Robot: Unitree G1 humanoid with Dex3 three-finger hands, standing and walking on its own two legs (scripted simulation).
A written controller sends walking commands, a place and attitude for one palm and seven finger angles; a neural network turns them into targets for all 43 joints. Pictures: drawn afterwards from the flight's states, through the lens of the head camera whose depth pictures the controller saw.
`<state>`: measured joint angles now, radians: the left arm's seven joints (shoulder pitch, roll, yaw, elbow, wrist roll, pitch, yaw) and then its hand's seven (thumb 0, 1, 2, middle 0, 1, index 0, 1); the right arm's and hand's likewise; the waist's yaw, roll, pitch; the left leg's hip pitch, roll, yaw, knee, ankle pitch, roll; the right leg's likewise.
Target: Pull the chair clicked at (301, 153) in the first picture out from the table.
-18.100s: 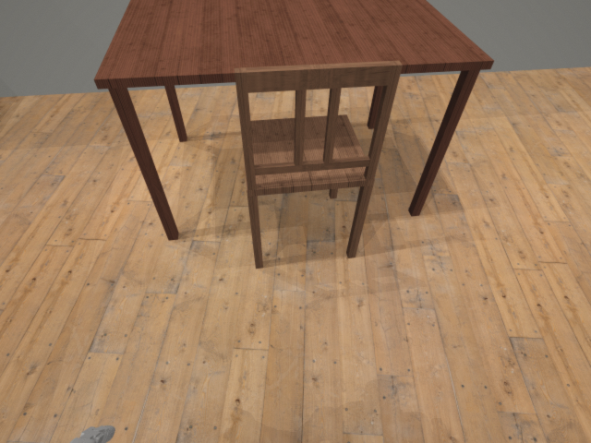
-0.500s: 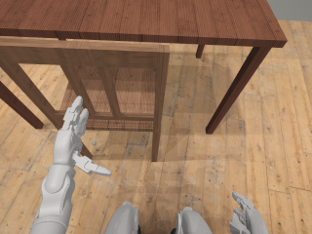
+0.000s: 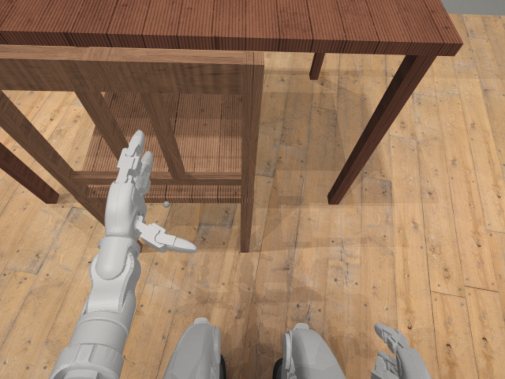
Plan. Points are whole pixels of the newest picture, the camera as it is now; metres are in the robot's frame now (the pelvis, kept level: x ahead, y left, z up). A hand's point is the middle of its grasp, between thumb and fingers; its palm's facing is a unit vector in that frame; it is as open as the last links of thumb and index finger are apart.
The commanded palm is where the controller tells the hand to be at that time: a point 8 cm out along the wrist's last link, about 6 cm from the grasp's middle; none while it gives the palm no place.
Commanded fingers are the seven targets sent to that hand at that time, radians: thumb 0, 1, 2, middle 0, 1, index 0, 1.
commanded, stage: aim the fingers beside a spindle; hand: left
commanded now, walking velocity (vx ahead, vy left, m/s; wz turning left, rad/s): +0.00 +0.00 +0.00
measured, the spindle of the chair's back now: (115, 139) +0.51 +0.26 +0.00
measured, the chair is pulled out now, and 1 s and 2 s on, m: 0.00 0.00 0.00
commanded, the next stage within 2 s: push the fingers through the gap in 0.52 s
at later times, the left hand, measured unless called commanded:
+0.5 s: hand (165, 209) +0.37 +0.14 +0.02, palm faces +0.02 -1.00 -0.03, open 17.0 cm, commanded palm +0.34 +0.20 +0.02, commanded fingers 0.00 -0.50 0.30 -0.06 -0.08 -0.06 -0.08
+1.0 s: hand (167, 188) +0.40 +0.14 +0.02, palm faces +0.02 -1.00 -0.04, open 17.0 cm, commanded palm +0.38 +0.20 +0.02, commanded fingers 0.00 -0.50 0.30 -0.06 -0.08 -0.06 -0.08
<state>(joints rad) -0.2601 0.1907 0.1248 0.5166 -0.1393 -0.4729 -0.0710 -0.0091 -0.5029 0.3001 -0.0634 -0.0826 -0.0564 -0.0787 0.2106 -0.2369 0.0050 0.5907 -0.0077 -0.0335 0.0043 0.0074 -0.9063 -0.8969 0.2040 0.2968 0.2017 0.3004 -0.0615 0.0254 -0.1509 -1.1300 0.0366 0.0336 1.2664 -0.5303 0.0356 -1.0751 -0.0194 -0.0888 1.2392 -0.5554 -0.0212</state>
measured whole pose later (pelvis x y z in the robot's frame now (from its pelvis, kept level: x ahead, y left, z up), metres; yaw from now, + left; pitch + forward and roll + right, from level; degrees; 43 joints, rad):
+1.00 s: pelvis +0.00 -0.01 +0.00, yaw +0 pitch +23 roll -2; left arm -0.38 0.23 0.19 0.65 -0.14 -0.48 -0.08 -0.01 -0.50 0.30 -0.06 -0.08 -0.06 -0.08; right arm 0.23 -0.24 0.01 0.60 0.00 -0.02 0.00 0.01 -0.91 -0.90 0.20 0.30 0.20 0.30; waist -0.08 0.03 -0.15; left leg -1.15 0.04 0.03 1.27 -0.53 0.03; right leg -1.10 -0.01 -0.09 1.25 -0.56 -0.03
